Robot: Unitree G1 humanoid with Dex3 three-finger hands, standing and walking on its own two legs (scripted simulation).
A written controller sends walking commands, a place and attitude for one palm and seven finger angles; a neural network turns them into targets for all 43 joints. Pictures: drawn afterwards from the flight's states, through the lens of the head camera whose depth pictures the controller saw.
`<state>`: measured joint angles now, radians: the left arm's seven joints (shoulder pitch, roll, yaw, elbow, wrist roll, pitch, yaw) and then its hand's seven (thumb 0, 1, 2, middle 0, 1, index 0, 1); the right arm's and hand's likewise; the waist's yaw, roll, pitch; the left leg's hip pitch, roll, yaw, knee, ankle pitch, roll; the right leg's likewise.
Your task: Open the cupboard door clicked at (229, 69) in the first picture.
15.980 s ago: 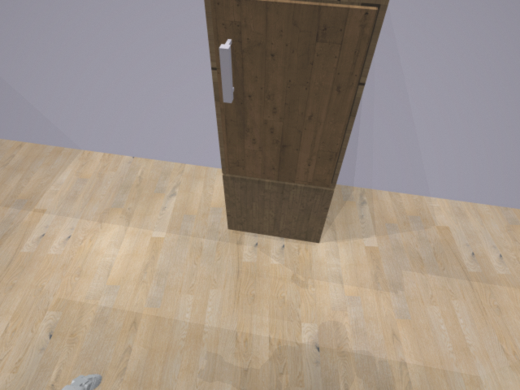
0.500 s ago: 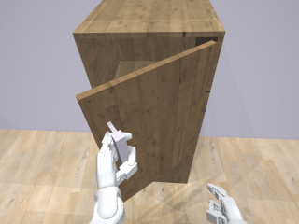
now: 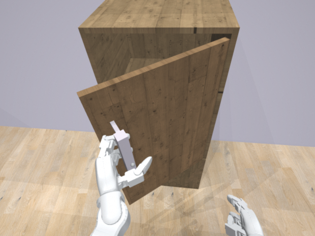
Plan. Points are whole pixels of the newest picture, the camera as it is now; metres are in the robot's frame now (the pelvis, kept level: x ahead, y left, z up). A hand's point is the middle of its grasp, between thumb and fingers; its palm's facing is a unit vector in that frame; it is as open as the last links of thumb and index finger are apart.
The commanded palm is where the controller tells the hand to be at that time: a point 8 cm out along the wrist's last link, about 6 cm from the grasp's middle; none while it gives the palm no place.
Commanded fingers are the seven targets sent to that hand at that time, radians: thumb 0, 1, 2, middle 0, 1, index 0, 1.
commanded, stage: open thumb and fingers to let go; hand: left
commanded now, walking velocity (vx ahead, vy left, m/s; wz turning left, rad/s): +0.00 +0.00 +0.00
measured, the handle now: (122, 148) +0.31 +0.11 +0.08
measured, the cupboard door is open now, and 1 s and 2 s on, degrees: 39 40 40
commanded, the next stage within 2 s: slide the hand sideways off the handle in 0.46 s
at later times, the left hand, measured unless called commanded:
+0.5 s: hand (130, 165) +0.26 +0.08 +0.08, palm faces +0.23 -0.97 -0.02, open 15.4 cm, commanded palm +0.22 +0.11 +0.08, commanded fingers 0.00 -0.50 0.30 -0.15 -0.30 -0.15 -0.30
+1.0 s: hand (123, 184) +0.22 +0.09 +0.08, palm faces -0.15 -0.99 +0.01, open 16.3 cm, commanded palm +0.19 +0.15 +0.08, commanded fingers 0.00 -0.50 0.30 -0.15 -0.30 -0.15 -0.30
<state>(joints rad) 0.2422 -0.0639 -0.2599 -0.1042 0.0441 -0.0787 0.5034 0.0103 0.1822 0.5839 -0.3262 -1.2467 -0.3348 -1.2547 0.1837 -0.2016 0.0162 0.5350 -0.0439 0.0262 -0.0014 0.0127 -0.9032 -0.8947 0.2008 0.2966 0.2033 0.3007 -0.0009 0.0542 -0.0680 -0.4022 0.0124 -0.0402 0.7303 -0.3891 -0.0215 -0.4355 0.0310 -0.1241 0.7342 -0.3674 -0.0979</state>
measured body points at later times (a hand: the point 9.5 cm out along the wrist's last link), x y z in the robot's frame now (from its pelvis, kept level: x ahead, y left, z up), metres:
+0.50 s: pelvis -0.01 +0.03 +0.00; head -0.01 +0.01 +0.45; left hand +0.25 +0.13 +0.09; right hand +0.18 -0.18 -0.09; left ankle -0.01 +0.15 -0.71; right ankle +0.01 -0.05 -0.71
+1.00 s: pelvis -0.01 +0.05 -0.01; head +0.00 +0.03 +0.44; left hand +0.22 +0.14 +0.08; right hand +0.16 -0.17 -0.08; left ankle -0.01 +0.15 -0.71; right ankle +0.01 -0.05 -0.71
